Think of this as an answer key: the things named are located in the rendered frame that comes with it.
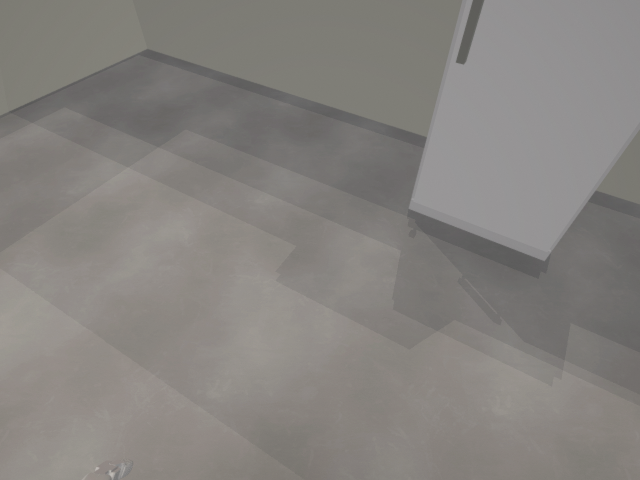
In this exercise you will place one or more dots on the left robot hand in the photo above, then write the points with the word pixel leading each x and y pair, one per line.
pixel 111 470

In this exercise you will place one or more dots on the handle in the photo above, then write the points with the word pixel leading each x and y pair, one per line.
pixel 470 28

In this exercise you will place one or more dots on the fridge door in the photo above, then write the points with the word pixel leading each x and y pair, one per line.
pixel 548 95

